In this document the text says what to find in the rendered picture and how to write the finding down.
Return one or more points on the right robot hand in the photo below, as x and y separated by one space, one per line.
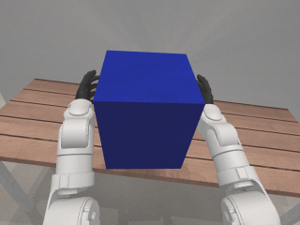
205 89

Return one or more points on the left robot upper arm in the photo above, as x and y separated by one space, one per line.
73 211

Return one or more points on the left robot hand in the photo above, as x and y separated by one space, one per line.
86 86

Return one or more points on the right robot upper arm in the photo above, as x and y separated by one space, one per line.
248 208

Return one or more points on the table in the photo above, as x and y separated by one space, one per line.
270 137

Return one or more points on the left robot forearm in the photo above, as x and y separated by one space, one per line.
75 147

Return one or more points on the carton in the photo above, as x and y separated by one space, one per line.
148 106

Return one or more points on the right robot forearm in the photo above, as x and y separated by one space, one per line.
231 163

